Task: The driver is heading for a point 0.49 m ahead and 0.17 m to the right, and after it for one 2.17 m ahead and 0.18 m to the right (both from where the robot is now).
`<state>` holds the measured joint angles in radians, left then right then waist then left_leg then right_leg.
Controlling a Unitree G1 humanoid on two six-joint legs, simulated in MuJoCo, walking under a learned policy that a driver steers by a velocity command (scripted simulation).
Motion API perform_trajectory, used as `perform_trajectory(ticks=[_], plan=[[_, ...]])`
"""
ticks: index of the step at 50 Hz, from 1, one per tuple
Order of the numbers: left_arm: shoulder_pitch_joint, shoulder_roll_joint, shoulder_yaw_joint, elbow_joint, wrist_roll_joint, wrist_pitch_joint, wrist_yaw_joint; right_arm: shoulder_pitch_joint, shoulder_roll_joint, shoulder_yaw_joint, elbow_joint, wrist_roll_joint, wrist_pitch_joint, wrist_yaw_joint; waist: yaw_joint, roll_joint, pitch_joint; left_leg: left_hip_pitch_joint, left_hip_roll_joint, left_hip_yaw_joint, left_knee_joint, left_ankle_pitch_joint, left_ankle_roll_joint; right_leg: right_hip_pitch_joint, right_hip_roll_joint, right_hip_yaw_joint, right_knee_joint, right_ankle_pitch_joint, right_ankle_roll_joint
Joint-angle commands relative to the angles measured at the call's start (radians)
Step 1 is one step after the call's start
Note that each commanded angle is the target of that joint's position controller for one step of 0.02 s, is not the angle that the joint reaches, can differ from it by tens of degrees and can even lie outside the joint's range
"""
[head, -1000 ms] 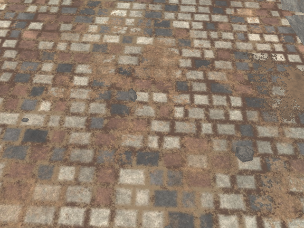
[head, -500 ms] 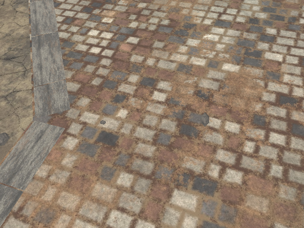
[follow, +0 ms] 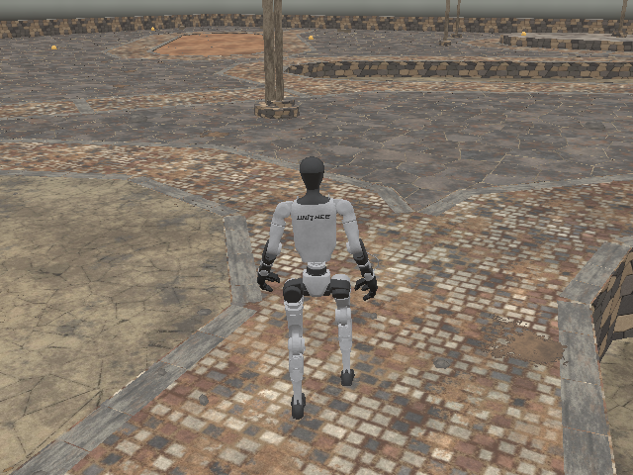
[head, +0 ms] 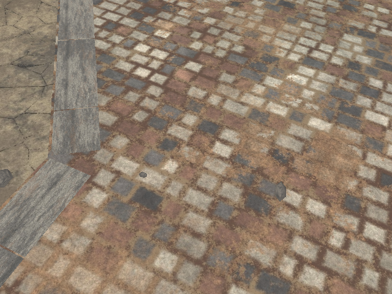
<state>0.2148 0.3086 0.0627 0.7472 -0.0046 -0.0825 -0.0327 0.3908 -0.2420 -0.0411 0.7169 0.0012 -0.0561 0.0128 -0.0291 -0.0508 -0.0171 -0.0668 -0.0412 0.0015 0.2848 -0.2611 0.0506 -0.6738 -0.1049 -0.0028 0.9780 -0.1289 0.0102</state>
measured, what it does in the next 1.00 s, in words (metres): walks ahead, turning right: right foot, then left foot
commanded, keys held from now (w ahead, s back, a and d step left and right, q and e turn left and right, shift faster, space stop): w+e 0.80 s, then w+q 0.20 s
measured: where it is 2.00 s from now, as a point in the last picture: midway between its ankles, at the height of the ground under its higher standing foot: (241, 152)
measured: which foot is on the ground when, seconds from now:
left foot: down 0.00-0.26, up 0.28-0.72, down 0.74-1.00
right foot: up 0.00-0.22, down 0.24-0.74, up 0.76-1.00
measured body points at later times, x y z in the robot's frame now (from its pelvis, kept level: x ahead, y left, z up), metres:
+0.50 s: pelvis +0.28 -0.06 +0.00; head +0.31 -0.08 +0.45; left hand +0.42 +0.19 -0.11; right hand +0.39 -0.36 -0.09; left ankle +0.39 +0.10 -0.67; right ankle +0.28 -0.13 -0.75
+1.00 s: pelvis +0.55 -0.08 +0.00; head +0.58 -0.08 +0.45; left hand +0.83 +0.07 -0.09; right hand +0.46 -0.35 -0.11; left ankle +0.58 +0.02 -0.75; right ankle +0.55 -0.26 -0.69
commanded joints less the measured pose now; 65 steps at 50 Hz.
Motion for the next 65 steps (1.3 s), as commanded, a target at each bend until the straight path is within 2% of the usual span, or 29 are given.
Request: perform_trajectory(ticks=[1, 8, 10, 12, 13, 14, 15, 16, 18, 19, 22, 28, 33, 36, 37, 38, 39, 40, 41, 43, 46, 50, 55, 59, 60, 61, 62, 63, 65], plan=[[-0.117, 0.018, -0.01, -0.081, -0.006, -0.012, -0.005, -0.051, -0.166, -0.043, -0.05, 0.0, -0.022, -0.015, -0.008, 0.134, 0.079, -0.009, 0.215, -0.096, -0.143, 0.326, 0.147, -0.067, 0.007, -0.003, -0.191, 0.168, 0.011], [-0.266, 0.03, -0.018, -0.147, -0.023, -0.013, -0.046, 0.013, -0.201, -0.056, 0.028, 0.013, -0.024, -0.021, -0.036, 0.116, 0.124, 0.128, 0.295, -0.001, -0.118, 0.402, 0.107, -0.013, 0.061, -0.008, -0.414, 0.172, -0.079], [-0.219, 0.059, -0.004, -0.149, -0.016, -0.009, -0.048, 0.001, -0.225, -0.062, 0.027, 0.007, -0.012, -0.029, 0.0, 0.147, 0.055, 0.183, 0.293, 0.035, 0.004, 0.758, 0.079, 0.096, 0.118, -0.055, -0.41, 0.081, -0.115], [0.009, 0.129, 0.037, -0.099, -0.016, 0.002, -0.035, -0.016, -0.238, -0.062, 0.016, 0.0, 0.008, -0.042, 0.125, 0.152, -0.098, 0.138, 0.245, 0.101, 0.343, 1.033, 0.032, 0.414, 0.196, -0.102, -0.432, 0.056, -0.167], [0.165, 0.196, 0.059, -0.076, -0.016, 0.01, -0.019, 0.009, -0.217, -0.049, -0.008, -0.016, 0.004, -0.052, 0.178, 0.064, -0.207, -0.112, 0.214, 0.107, 0.641, 0.767, -0.002, 0.743, 0.069, 0.098, -0.408, 0.077, -0.222], [0.2, 0.276, 0.073, -0.071, -0.023, 0.005, -0.023, 0.15, -0.067, 0.0, -0.033, -0.028, -0.02, -0.027, 0.073, -0.218, -0.352, -0.545, -0.001, 0.034, 1.034, -0.179, -0.072, 1.101, -0.199, 0.686, -0.501, -0.195, -0.425], [0.226, 0.178, 0.051, -0.074, -0.025, 0.007, -0.017, 0.036, -0.162, -0.016, -0.03, -0.002, -0.055, -0.014, 0.152, -0.107, -0.401, -0.642, -0.002, -0.137, 1.128, -0.273, -0.055, 1.12, -0.205, 0.836, -0.649, -0.292, -0.395], [0.17, 0.162, 0.044, -0.08, -0.014, 0.007, -0.01, -0.076, -0.197, -0.026, -0.076, 0.036, -0.074, -0.005, 0.15, -0.07, -0.234, -0.713, 0.045, -0.134, 1.124, -0.199, -0.04, 1.0, -0.184, 0.69, -0.675, -0.234, -0.346], [0.047, 0.138, 0.036, -0.11, -0.007, 0.006, -0.004, -0.146, -0.184, -0.022, -0.095, 0.006, -0.09, -0.017, 0.074, 0.084, -0.071, -0.648, 0.116, -0.11, 0.968, -0.088, -0.036, 0.694, -0.112, 0.505, -0.702, -0.019, -0.313], [0.014, 0.119, 0.029, -0.126, 0.007, 0.004, 0.0, -0.127, -0.188, -0.028, -0.096, -0.003, -0.081, -0.02, 0.034, 0.053, -0.056, -0.578, 0.139, -0.117, 0.929, -0.062, -0.039, 0.598, -0.082, 0.456, -0.726, 0.049, -0.312], [-0.009, 0.107, 0.027, -0.126, -0.003, 0.001, 0.01, -0.093, -0.159, -0.024, -0.089, -0.019, -0.047, -0.026, -0.004, 0.011, -0.017, -0.528, 0.152, -0.088, 0.822, -0.037, -0.082, 0.44, -0.043, 0.368, -0.774, 0.118, -0.325], [0.069, 0.145, 0.038, -0.092, -0.018, 0.015, 0.037, -0.321, -0.1, -0.001, -0.143, -0.018, -0.05, -0.022, 0.08, -0.01, 0.026, -0.453, 0.085, -0.055, 0.393, 0.318, -0.127, 0.338, 0.043, 0.264, -0.747, 0.051, -0.249], [0.135, 0.142, 0.04, -0.069, -0.026, 0.035, 0.043, -0.394, -0.15, -0.022, -0.162, 0.007, -0.071, -0.001, 0.098, -0.042, 0.009, -0.39, 0.042, -0.095, 0.225, 0.269, -0.106, 0.475, -0.005, 0.405, -0.633, -0.044, -0.221], [0.112, 0.106, 0.031, -0.078, -0.017, 0.042, 0.042, -0.247, -0.19, -0.052, -0.13, 0.007, -0.083, -0.005, 0.008, -0.071, -0.041, -0.169, 0.053, -0.078, 0.148, 0.187, -0.039, 0.477, 0.026, 0.427, -0.481, 0.001, -0.168], [0.109, 0.044, 0.009, -0.094, -0.008, 0.037, 0.037, -0.115, -0.236, -0.068, -0.121, -0.011, -0.087, -0.014, -0.053, 0.007, -0.156, 0.06, 0.196, -0.204, 0.16, 0.135, 0.028, 0.385, 0.081, 0.355, -0.241, -0.06, -0.129], [0.229, -0.018, -0.012, -0.122, -0.027, 0.027, 0.038, -0.007, -0.325, -0.09, -0.091, -0.029, -0.074, -0.016, -0.025, 0.297, -0.293, 0.398, 0.428, -0.617, 0.1, -0.058, 0.189, 0.054, 0.226, 0.191, 0.089, -0.39, -0.055], [0.237, 0.068, -0.001, -0.118, -0.041, 0.024, 0.041, 0.013, -0.264, -0.082, -0.08, -0.006, -0.065, -0.007, -0.035, 0.332, -0.27, 0.399, 0.484, -0.823, 0.029, -0.306, 0.213, -0.115, 0.154, 0.181, 0.263, -0.452, -0.037], [0.147, 0.138, 0.02, -0.118, -0.038, 0.03, 0.042, -0.031, -0.193, -0.063, -0.091, -0.002, -0.06, -0.01, -0.061, 0.213, -0.138, 0.29, 0.436, -0.682, 0.01, -0.319, 0.167, -0.154, 0.114, 0.185, 0.326, -0.356, -0.028], [0.085, 0.128, 0.019, -0.125, -0.022, 0.034, 0.044, -0.064, -0.167, -0.052, -0.086, -0.008, -0.055, -0.008, -0.055, 0.141, -0.062, 0.176, 0.378, -0.547, 0.002, -0.194, 0.137, -0.126, 0.09, 0.154, 0.316, -0.278, -0.023], [0.031, 0.084, 0.016, -0.146, -0.006, 0.028, 0.036, -0.102, -0.128, -0.034, -0.064, -0.017, -0.051, -0.002, -0.013, 0.131, 0.031, 0.011, 0.284, -0.381, -0.047, 0.003, 0.13, -0.067, 0.054, 0.142, 0.224, -0.202, -0.025], [0.038, 0.041, 0.002, -0.143, -0.002, 0.023, 0.025, -0.11, -0.135, -0.034, -0.038, 0.002, -0.055, 0.004, 0.025, 0.176, 0.035, -0.061, 0.248, -0.299, -0.09, 0.168, 0.172, -0.003, 0.032, 0.075, 0.076, -0.183, -0.011], [-0.105, -0.001, -0.023, -0.17, 0.007, -0.002, 0.015, -0.087, -0.201, -0.053, -0.01, 0.02, -0.041, -0.003, -0.01, 0.137, 0.037, -0.102, 0.218, -0.211, -0.098, 0.281, 0.169, 0.091, 0.048, 0.038, -0.245, -0.019, 0.008], [-0.219, 0.042, -0.011, -0.195, -0.012, -0.021, -0.001, -0.003, -0.223, -0.057, 0.03, 0.032, -0.02, -0.011, -0.036, 0.152, 0.036, -0.089, 0.244, -0.254, -0.056, 0.213, 0.14, 0.225, 0.093, 0.048, -0.438, 0.095, 0.007], [-0.028, 0.117, 0.032, -0.149, -0.002, -0.03, 0.015, -0.011, -0.185, -0.045, 0.031, 0.024, -0.009, -0.018, 0.086, 0.136, -0.059, -0.162, 0.171, -0.231, 0.179, 0.245, 0.062, 0.591, 0.065, 0.058, -0.537, 0.057, -0.064], [0.14, 0.187, 0.051, -0.133, 0.016, -0.027, 0.028, -0.025, -0.115, -0.019, 0.001, 0.001, -0.013, -0.017, 0.159, 0.008, -0.202, -0.32, 0.096, -0.162, 0.487, 0.05, 0.018, 0.844, -0.131, 0.245, -0.523, 0.037, -0.127], [0.193, 0.247, 0.066, -0.111, 0.024, -0.009, 0.025, 0.088, -0.056, -0.002, -0.029, 0.026, -0.027, -0.021, 0.112, -0.27, -0.301, -0.619, 0.007, -0.075, 0.78, -0.321, -0.026, 1.042, -0.328, 0.629, -0.62, -0.189, -0.264], [0.18, 0.162, 0.048, -0.106, 0.011, -0.008, 0.021, 0.059, -0.153, -0.026, -0.009, 0.046, -0.026, -0.024, 0.129, -0.173, -0.218, -0.724, 0.055, -0.136, 0.921, -0.299, -0.035, 0.972, -0.306, 0.686, -0.678, -0.359, -0.268], [0.136, 0.11, 0.032, -0.106, 0.003, -0.008, 0.022, -0.014, -0.19, -0.039, -0.019, 0.048, -0.021, -0.022, 0.126, -0.111, -0.105, -0.755, 0.087, -0.134, 0.952, -0.212, -0.033, 0.873, -0.271, 0.543, -0.691, -0.323, -0.235], [0.036, 0.049, 0.014, -0.101, 0.011, -0.01, 0.016, -0.063, -0.165, -0.042, -0.022, 0.029, -0.008, -0.021, 0.074, -0.059, -0.01, -0.701, 0.136, -0.118, 0.908, -0.09, -0.045, 0.7, -0.192, 0.352, -0.739, -0.119, -0.208]])
Keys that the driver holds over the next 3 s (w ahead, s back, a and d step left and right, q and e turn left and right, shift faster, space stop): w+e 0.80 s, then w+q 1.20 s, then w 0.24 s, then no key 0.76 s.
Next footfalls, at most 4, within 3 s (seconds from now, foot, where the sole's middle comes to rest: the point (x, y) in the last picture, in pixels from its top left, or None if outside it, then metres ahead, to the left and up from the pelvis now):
0.24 right None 0.32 -0.14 -0.78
0.74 left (187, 261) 0.62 0.00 -0.78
1.20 right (273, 234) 0.72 -0.32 -0.78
1.68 left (214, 164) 1.06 -0.12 -0.78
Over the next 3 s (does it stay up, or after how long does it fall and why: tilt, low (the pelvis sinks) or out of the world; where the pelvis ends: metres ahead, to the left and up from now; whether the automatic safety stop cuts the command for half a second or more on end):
stays up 1.38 -0.15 -0.01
